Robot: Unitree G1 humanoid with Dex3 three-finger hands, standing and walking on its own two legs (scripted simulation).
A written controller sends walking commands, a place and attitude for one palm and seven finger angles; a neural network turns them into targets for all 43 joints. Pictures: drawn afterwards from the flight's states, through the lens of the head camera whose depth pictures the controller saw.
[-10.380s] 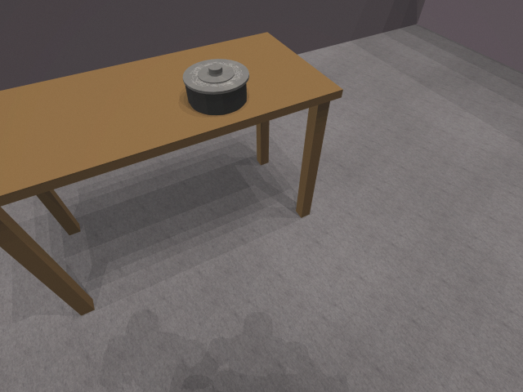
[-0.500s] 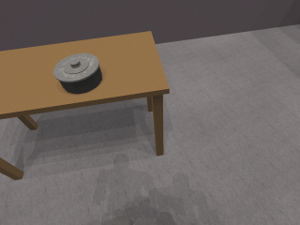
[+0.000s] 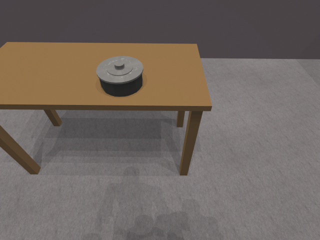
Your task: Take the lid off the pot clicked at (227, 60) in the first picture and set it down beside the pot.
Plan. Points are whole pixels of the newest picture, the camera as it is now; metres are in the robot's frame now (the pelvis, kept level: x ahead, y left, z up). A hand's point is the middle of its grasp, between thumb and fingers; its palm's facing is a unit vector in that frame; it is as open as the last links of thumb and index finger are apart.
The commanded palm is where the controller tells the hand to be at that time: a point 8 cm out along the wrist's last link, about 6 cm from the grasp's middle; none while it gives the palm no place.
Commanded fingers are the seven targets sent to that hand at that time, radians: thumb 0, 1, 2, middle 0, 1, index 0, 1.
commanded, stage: take the last steps up to it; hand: left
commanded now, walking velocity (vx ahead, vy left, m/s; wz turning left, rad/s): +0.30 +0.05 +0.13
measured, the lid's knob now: (119, 64) +0.76 +0.23 +0.02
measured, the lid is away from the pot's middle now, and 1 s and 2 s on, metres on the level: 0.00 0.00 0.00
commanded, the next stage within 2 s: come to a stop and stand still in 0.62 s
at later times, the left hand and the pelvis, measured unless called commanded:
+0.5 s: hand out of the picture +0.02 +0.15 -0.15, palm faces +0.20 -0.96 -0.19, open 7.4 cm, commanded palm none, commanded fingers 0.00 0.90 0.90 -0.20 -0.30 -0.20 -0.30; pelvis +0.14 +0.01 +0.00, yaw +5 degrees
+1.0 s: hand (102, 171) +0.37 +0.24 -0.17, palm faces +0.07 -0.97 -0.24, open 7.4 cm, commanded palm none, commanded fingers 0.00 0.90 0.90 -0.20 -0.30 -0.20 -0.30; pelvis +0.29 +0.04 -0.01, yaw +3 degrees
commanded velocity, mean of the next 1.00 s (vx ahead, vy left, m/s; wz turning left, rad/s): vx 0.08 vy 0.02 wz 0.03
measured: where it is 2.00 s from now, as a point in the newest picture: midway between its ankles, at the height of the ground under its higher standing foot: outside the picture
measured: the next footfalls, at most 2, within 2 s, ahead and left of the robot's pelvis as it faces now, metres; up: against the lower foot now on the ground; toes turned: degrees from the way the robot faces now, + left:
right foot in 0.08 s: +0.05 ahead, -0.12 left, +0.00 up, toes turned -4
left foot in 0.58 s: +0.27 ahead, +0.16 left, +0.00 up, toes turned +10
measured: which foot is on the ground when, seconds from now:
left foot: down 0.00-0.08, up 0.10-0.56, down 0.58-0.98, up 1.00-1.00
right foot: up 0.00-0.06, down 0.08-0.58, up 0.60-0.94, down 0.96-1.00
